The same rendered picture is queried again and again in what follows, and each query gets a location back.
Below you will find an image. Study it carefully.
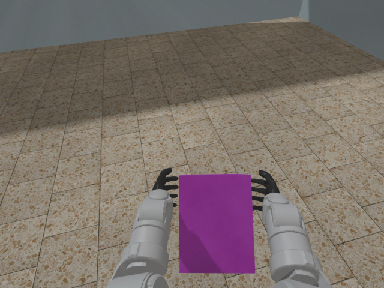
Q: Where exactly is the left robot hand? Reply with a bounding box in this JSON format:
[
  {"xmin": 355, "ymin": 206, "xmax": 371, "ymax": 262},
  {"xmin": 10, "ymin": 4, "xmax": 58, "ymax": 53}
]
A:
[{"xmin": 152, "ymin": 168, "xmax": 179, "ymax": 207}]

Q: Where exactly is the right robot forearm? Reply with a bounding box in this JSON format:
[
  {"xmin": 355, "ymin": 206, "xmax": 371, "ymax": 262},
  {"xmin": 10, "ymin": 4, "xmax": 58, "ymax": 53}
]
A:
[{"xmin": 262, "ymin": 193, "xmax": 332, "ymax": 288}]

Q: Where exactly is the left robot upper arm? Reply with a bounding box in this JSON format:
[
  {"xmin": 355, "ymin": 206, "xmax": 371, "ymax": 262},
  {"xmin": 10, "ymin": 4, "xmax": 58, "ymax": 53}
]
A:
[{"xmin": 107, "ymin": 272, "xmax": 169, "ymax": 288}]

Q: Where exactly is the left robot forearm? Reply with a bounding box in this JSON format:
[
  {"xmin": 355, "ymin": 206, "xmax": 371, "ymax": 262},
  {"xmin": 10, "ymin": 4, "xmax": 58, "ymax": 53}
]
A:
[{"xmin": 109, "ymin": 189, "xmax": 173, "ymax": 283}]

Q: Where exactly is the carton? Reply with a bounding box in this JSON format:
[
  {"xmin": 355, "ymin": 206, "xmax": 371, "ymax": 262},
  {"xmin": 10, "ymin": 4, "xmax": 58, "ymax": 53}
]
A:
[{"xmin": 179, "ymin": 174, "xmax": 255, "ymax": 274}]

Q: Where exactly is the right robot hand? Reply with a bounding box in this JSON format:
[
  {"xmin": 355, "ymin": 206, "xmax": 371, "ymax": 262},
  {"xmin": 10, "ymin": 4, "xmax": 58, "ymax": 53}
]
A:
[{"xmin": 251, "ymin": 170, "xmax": 280, "ymax": 211}]

